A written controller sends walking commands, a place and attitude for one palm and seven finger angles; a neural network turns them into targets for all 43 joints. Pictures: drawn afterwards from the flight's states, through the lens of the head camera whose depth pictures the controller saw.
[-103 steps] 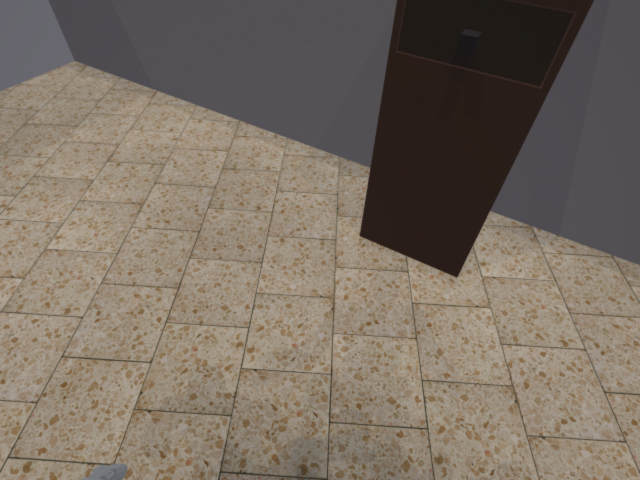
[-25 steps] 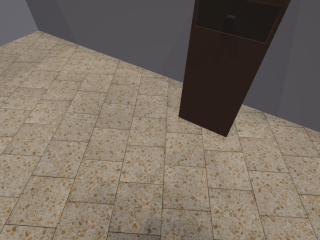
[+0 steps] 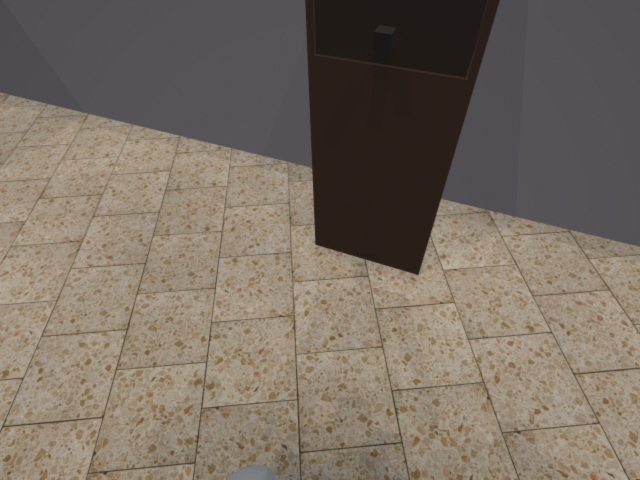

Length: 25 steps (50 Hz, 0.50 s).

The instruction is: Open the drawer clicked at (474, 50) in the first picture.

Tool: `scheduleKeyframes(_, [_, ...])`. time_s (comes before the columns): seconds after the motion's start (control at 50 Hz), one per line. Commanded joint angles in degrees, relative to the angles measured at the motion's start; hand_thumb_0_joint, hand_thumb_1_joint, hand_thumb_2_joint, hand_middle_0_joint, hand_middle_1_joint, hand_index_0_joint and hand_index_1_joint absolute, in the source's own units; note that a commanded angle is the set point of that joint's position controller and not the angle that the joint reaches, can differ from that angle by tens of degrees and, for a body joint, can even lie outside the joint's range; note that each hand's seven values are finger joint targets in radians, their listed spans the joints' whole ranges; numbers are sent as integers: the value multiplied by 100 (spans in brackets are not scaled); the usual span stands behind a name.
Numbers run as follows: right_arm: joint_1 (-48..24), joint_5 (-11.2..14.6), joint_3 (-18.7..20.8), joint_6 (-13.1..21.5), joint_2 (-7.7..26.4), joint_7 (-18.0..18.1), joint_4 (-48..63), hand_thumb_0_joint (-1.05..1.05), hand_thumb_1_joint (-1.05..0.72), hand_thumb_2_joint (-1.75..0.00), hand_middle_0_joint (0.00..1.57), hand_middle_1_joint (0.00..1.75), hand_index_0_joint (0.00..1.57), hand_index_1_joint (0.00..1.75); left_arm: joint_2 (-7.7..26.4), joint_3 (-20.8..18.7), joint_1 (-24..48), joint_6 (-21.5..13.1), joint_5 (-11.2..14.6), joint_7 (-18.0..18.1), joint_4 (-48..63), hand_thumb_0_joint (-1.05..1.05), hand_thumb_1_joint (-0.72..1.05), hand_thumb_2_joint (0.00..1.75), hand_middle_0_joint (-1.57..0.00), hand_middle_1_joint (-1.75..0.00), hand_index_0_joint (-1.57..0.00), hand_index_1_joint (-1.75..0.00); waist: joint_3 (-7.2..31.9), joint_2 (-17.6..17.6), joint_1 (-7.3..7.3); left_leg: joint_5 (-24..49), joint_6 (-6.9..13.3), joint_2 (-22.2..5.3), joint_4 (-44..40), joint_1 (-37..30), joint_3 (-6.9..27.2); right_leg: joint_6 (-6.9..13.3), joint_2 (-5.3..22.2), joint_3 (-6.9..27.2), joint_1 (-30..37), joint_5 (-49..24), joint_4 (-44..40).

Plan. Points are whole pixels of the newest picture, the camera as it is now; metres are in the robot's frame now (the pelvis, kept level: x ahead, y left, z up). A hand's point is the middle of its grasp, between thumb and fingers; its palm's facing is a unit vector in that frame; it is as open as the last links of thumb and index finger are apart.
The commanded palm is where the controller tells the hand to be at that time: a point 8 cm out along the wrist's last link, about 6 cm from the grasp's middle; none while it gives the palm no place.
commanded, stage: walk to a spot facing it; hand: left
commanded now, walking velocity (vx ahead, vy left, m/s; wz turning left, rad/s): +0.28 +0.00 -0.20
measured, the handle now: (386, 35) +1.01 -0.06 +0.11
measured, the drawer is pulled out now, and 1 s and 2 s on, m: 0.00 0.00 0.00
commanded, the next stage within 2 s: turn to face it in 0.10 s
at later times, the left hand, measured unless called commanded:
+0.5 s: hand (194, 417) +0.23 +0.24 -0.19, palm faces -0.08 -0.98 -0.18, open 7.4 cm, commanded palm none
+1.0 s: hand (241, 353) +0.34 +0.18 -0.17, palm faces -0.22 -0.95 -0.21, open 7.3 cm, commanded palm none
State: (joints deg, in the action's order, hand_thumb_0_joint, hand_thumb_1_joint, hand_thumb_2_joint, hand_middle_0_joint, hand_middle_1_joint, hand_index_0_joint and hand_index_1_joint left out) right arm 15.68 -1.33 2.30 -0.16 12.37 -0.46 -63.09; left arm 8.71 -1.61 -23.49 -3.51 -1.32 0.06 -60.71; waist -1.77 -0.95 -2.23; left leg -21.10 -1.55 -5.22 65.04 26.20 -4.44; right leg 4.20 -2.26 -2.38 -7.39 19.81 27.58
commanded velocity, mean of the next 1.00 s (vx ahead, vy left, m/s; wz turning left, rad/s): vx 0.14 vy -0.03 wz -0.22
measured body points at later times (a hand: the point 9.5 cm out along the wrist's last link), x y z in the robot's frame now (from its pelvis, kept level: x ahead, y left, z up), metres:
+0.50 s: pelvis +0.19 +0.06 +0.00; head +0.21 +0.08 +0.45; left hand +0.24 +0.29 -0.17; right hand +0.24 -0.19 -0.13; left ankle +0.26 +0.12 -0.74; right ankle +0.12 -0.07 -0.64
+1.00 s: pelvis +0.27 +0.01 +0.00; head +0.27 +0.01 +0.45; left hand +0.35 +0.23 -0.15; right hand +0.20 -0.21 -0.16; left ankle +0.29 +0.12 -0.68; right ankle +0.20 -0.07 -0.74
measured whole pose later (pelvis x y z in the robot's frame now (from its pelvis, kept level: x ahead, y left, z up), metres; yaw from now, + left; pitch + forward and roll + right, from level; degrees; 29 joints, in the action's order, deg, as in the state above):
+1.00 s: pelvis +0.27 +0.01 +0.00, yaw -16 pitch +0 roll -1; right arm 18.4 -1.7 3.1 -1.4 9.6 -0.6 -61.4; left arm 8.6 -2.9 -17.7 -1.5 -1.7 1.2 -59.5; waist 0.6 -1.7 1.0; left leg -23.4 -1.1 -6.2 57.3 26.1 -6.6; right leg 2.1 -0.5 -6.2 -7.4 17.3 24.4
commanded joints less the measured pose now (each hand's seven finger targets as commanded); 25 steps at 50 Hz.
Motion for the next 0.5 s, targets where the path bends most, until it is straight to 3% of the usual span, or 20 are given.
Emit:
scheduleKeyframes(0.0, [-659,-1,103,197,214,-34,692,0,-90,-90,20,30,20,30,831,-164,-610,-132,12,113,-6,0,90,90,-20,-30,-20,-30,-383,496,136,732,-138,-178,-85,1346,83,622,1496,1445,404,-2949,-1398])
scheduleKeyframes(0.02, [-664,12,112,194,171,-57,707,0,-90,-90,20,30,20,30,835,-163,-579,-153,3,130,-48,0,90,90,-20,-30,-20,-30,-376,542,191,895,-150,-171,-215,1385,43,596,1417,1296,473,-3133,-1410])
scheduleKeyframes(0.06, [-861,27,106,191,110,-82,804,0,-90,-90,20,30,20,30,751,-145,-660,-163,9,151,-94,0,90,90,-20,-30,-20,-30,-478,646,163,1183,-144,-123,-577,1339,-59,527,1284,1118,355,-3379,-1461])
scheduleKeyframes(0.14, [-1345,60,68,259,8,-118,1023,0,-90,-90,20,30,20,30,713,-150,-703,-141,-4,202,-179,0,90,90,-20,-30,-20,-30,-624,819,37,1396,-51,-37,-1743,1016,-221,463,1219,1015,461,-3846,-1400])
scheduleKeyframes(0.16, [-1481,61,55,279,-35,-117,1070,0,-90,-90,20,30,20,30,689,-155,-767,-129,-9,214,-195,0,90,90,-20,-30,-20,-30,-643,877,-25,1390,-8,42,-2023,823,-277,421,1194,1057,458,-4130,-1338])
scheduleKeyframes(0.2, [-1428,61,44,319,-14,-63,1073,0,-90,-90,20,30,20,30,759,-174,-774,-110,-11,242,-200,0,90,90,-20,-30,-20,-30,-485,897,27,1296,103,308,-2549,254,-435,336,1177,1029,636,-5298,-904])
scheduleKeyframes(0.22, [-986,62,75,350,65,-2,980,0,-90,-90,20,30,20,30,856,-213,-629,-105,-26,260,-164,0,90,90,-20,-30,-20,-30,-216,880,239,1299,186,416,-2857,-326,-416,288,1209,1000,692,-5793,-432])
scheduleKeyframes(0.24, [-317,38,107,364,177,68,762,0,-90,-90,20,30,20,30,879,-240,-537,-96,3,269,-120,0,90,90,-20,-30,-20,-30,146,827,520,1680,238,571,-3314,-1161,-454,143,1051,878,577,-6037,274])
scheduleKeyframes(0.26, [488,3,155,361,436,128,535,0,-90,-90,20,30,20,30,885,-252,-503,-80,58,266,-69,0,90,90,-20,-30,-20,-30,652,615,831,2588,335,292,-3574,-2416,-215,-22,861,779,63,-5351,1329])
scheduleKeyframes(0.28, [1105,-52,267,371,961,203,439,0,-90,-90,20,30,20,30,645,-242,-763,-64,167,236,-30,0,90,90,-20,-30,-20,-30,1458,-413,913,4848,855,-1096,-3178,-3958,1152,-286,205,372,-1203,-2528,2869])
scheduleKeyframes(0.3, [1417,5,291,342,1236,210,344,0,-90,-90,20,30,20,30,354,-171,-971,-50,202,208,56,0,90,90,-20,-30,-20,-30,2002,-1333,780,6522,1599,-2459,-3675,-4237,2549,-329,-241,285,-1857,1647,4812])
scheduleKeyframes(0.32, [955,110,217,283,1106,209,506,0,-90,-90,20,30,20,30,453,-173,-731,34,155,250,177,0,90,90,-20,-30,-20,-30,1480,-769,604,5620,1803,-2528,-4069,-3312,2402,-274,148,578,-1898,1612,5293])
scheduleKeyframes(0.34, [547,91,177,328,825,239,577,0,-90,-90,20,30,20,30,414,-183,-420,99,118,245,190,0,90,90,-20,-30,-20,-30,971,-678,511,4496,1638,-2318,-4456,-2655,2122,-352,277,579,-2094,1164,5386])
scheduleKeyframes(0.38, [-59,24,24,378,294,250,710,0,-90,-90,20,30,20,30,359,-261,-46,209,16,99,287,0,90,90,-20,-30,-20,-30,55,-485,246,3489,1231,-1664,-4726,-1367,1139,-451,610,469,-2053,515,5013])
scheduleKeyframes(0.4, [-172,16,-13,386,156,243,699,0,-90,-90,20,30,20,30,255,-274,-106,308,-8,56,271,0,90,90,-20,-30,-20,-30,-90,-587,114,3266,1040,-1397,-4828,-837,660,-486,638,360,-1750,336,4718])
scheduleKeyframes(0.42, [-312,16,-15,387,123,244,668,0,-90,-90,20,30,20,30,181,-269,-275,388,-2,39,225,0,90,90,-20,-30,-20,-30,14,-559,-38,3102,953,-1254,-4834,-670,323,-509,631,266,-1569,180,4491])
scheduleKeyframes(0.48, [-419,9,59,338,150,239,767,0,-90,-90,20,30,20,30,148,-329,-292,567,-21,27,293,0,90,90,-20,-30,-20,-30,54,-733,-91,2219,981,-1167,-5073,-456,11,-594,686,142,-1589,-161,3965])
